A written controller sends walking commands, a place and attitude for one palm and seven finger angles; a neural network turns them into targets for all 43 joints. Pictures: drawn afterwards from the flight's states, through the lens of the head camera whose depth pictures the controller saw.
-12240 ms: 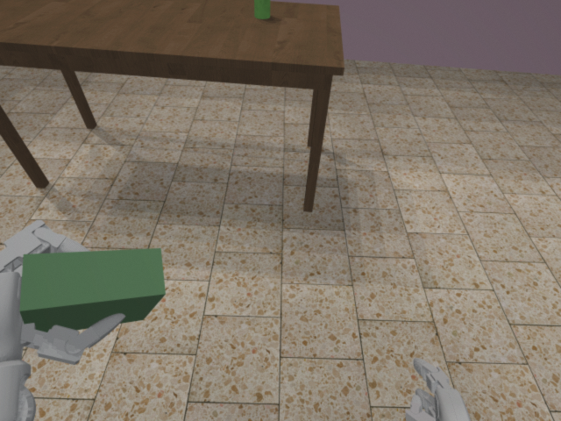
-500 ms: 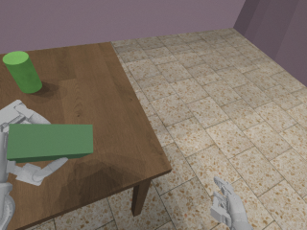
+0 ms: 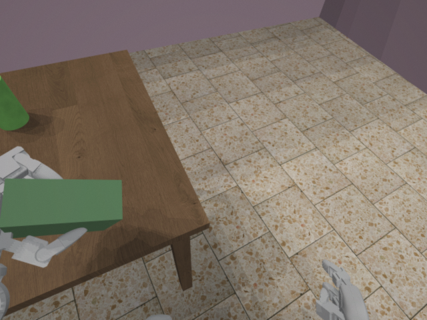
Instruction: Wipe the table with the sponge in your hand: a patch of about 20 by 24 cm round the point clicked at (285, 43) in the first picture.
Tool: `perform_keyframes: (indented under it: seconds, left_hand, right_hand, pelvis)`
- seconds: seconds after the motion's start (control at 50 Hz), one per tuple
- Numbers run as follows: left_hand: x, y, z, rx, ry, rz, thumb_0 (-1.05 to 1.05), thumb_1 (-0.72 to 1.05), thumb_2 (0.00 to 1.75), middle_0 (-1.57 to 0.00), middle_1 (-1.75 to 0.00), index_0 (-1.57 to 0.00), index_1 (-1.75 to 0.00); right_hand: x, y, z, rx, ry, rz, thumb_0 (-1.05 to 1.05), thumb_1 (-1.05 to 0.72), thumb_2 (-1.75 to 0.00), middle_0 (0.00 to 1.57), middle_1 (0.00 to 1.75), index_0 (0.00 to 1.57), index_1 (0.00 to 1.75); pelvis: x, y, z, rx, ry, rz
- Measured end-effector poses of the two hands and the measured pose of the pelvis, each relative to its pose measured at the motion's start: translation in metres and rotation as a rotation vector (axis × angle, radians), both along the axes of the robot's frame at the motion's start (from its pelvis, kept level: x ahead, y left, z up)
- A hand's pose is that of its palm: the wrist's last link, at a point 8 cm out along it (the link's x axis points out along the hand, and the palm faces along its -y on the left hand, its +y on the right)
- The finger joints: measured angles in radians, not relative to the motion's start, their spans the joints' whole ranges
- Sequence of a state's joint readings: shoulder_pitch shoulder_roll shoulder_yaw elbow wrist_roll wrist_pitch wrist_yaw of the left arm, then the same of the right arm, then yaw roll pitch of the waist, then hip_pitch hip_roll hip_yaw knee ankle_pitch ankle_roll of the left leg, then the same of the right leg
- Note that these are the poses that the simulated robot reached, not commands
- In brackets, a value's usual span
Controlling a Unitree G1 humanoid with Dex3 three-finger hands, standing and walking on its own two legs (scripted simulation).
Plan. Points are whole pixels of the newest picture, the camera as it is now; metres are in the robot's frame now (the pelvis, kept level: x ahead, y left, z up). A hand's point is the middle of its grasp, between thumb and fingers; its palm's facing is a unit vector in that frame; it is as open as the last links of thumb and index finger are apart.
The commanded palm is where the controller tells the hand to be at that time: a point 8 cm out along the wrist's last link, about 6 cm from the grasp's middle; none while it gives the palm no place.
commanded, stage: shuffle to correct the standing spot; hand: left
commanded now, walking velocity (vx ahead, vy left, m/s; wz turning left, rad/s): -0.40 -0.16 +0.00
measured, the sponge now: (81, 209) +0.24 +0.20 +0.14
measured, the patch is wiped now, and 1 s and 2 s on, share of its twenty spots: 0.00 0.00 0.00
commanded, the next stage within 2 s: come to a stop and stand still in 0.02 s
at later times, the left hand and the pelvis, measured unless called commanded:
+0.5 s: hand out of the picture +0.21 +0.29 +0.17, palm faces +0.42 -0.82 -0.38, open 9.5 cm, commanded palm +0.14 +0.31 +0.18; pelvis -0.01 +0.03 +0.00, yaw +2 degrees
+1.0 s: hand (39, 184) +0.26 +0.26 +0.16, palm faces +0.34 -0.84 -0.43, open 9.5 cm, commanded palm +0.20 +0.30 +0.18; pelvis +0.04 +0.02 +0.01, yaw +1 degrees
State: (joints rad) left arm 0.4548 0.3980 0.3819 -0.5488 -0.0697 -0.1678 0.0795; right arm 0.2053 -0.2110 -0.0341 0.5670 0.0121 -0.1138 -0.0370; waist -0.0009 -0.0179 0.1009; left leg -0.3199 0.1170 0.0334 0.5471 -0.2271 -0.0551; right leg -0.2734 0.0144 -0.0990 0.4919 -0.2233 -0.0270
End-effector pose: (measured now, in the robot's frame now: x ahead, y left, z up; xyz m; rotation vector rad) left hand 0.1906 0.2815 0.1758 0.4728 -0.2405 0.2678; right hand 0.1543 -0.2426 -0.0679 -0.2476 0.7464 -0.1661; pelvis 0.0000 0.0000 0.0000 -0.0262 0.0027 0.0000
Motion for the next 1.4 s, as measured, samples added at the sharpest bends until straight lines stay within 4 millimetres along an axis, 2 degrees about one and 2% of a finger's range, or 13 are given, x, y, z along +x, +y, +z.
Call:
perform_keyframes:
  seconds: [0.1,0.2,0.26,0.36,0.48,0.62,0.8,0.94,1.08,1.26,1.36,1.4]
  left_hand:
    - [-0.004,-0.008,0.009,0.079,-0.018,-0.059,-0.01,-0.44,1.01,-0.79,-1.36,-0.80,-1.35]
    - [-0.018,-0.010,0.013,0.125,-0.030,-0.086,-0.01,-0.44,1.01,-0.79,-1.36,-0.80,-1.35]
    - [-0.028,-0.003,0.009,0.097,-0.011,-0.060,-0.01,-0.44,1.01,-0.79,-1.36,-0.80,-1.35]
    - [-0.034,0.022,0.002,0.033,-0.007,0.021,-0.01,-0.44,1.01,-0.79,-1.36,-0.80,-1.35]
    - [-0.027,0.043,0.002,-0.002,-0.074,0.099,-0.01,-0.44,1.01,-0.79,-1.36,-0.80,-1.35]
    - [-0.021,0.033,0.005,0.006,-0.078,0.073,-0.01,-0.44,1.01,-0.79,-1.36,-0.80,-1.35]
    - [0.006,0.025,0.005,0.009,-0.036,0.076,-0.01,-0.44,1.02,-0.79,-1.36,-0.80,-1.35]
    - [0.027,0.020,0.001,0.004,0.014,0.063,-0.01,-0.44,1.02,-0.79,-1.36,-0.80,-1.35]
    - [0.030,0.019,0.004,0.025,0.027,0.046,-0.01,-0.44,1.02,-0.79,-1.36,-0.80,-1.35]
    - [0.022,0.031,0.001,0.000,0.029,0.094,-0.01,-0.44,1.02,-0.79,-1.36,-0.80,-1.35]
    - [0.037,0.058,0.038,0.159,-0.139,0.107,-0.01,-0.44,1.02,-0.79,-1.36,-0.80,-1.35]
    - [0.040,0.066,0.042,0.152,-0.165,0.126,-0.01,-0.44,1.02,-0.79,-1.36,-0.80,-1.35]
  right_hand:
    - [-0.004,-0.006,-0.001,-0.010,-0.002,-0.003,0.01,-0.90,-0.89,0.20,0.30,0.20,0.30]
    - [-0.009,-0.002,-0.006,-0.005,-0.009,0.004,0.01,-0.90,-0.89,0.20,0.30,0.20,0.30]
    - [-0.016,0.004,-0.007,0.001,-0.006,-0.007,0.01,-0.90,-0.89,0.20,0.30,0.20,0.30]
    - [-0.026,0.024,-0.006,0.005,0.004,-0.015,0.01,-0.90,-0.89,0.20,0.30,0.20,0.30]
    - [-0.021,0.053,-0.004,0.052,0.001,0.041,0.01,-0.90,-0.89,0.20,0.30,0.20,0.30]
    - [0.003,0.066,-0.001,0.097,-0.025,0.105,0.01,-0.90,-0.89,0.21,0.30,0.20,0.30]
    - [0.039,0.048,0.003,0.067,-0.036,0.104,0.01,-0.90,-0.89,0.21,0.30,0.21,0.30]
    - [0.056,0.030,0.007,0.044,-0.042,0.048,0.01,-0.90,-0.89,0.20,0.30,0.20,0.30]
    - [0.061,0.026,0.008,0.033,-0.028,0.020,0.01,-0.90,-0.89,0.20,0.30,0.20,0.30]
    - [0.056,0.039,0.004,0.052,-0.007,0.032,0.01,-0.90,-0.89,0.20,0.30,0.20,0.30]
    - [0.049,0.057,-0.004,0.050,0.010,0.137,0.01,-0.90,-0.89,0.20,0.30,0.20,0.30]
    - [0.046,0.060,-0.005,0.063,0.010,0.147,0.01,-0.90,-0.89,0.20,0.30,0.20,0.30]
  pelvis:
    - [-0.009,-0.005,-0.002,-0.002,0.012,-0.002]
    - [-0.019,-0.004,-0.005,-0.005,0.018,-0.001]
    - [-0.021,0.004,-0.006,0.004,0.012,-0.014]
    - [-0.016,0.020,-0.002,0.002,-0.014,-0.018]
    - [-0.011,0.027,0.000,-0.003,-0.030,0.030]
    - [0.001,0.023,0.002,-0.007,-0.031,0.034]
    - [0.023,0.017,0.006,0.003,-0.011,0.022]
    - [0.037,0.017,0.007,0.008,-0.007,0.022]
    - [0.046,0.017,0.007,0.008,-0.007,0.025]
    - [0.043,0.022,0.008,0.007,-0.014,0.028]
    - [0.030,0.020,0.005,0.010,0.006,0.031]
    - [0.028,0.023,0.005,0.009,0.017,0.016]
